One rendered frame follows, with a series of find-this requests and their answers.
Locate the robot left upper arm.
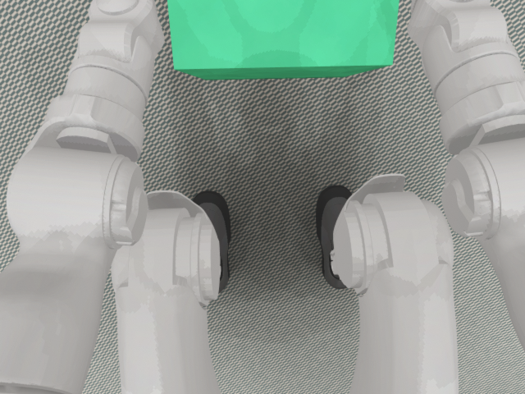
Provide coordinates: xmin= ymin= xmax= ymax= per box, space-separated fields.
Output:
xmin=0 ymin=146 xmax=148 ymax=394

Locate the robot right forearm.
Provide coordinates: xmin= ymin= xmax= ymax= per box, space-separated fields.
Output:
xmin=407 ymin=0 xmax=525 ymax=155

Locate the robot right foot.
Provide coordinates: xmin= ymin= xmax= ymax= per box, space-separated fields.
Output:
xmin=316 ymin=186 xmax=352 ymax=289

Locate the right robot shin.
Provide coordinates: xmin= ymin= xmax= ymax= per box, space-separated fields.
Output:
xmin=331 ymin=173 xmax=454 ymax=285

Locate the carton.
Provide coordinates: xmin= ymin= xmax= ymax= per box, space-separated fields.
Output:
xmin=167 ymin=0 xmax=399 ymax=80

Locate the robot left forearm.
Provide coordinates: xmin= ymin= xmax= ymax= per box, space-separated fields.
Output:
xmin=7 ymin=0 xmax=165 ymax=233

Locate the robot right upper arm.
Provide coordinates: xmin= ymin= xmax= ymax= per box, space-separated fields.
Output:
xmin=441 ymin=137 xmax=525 ymax=351

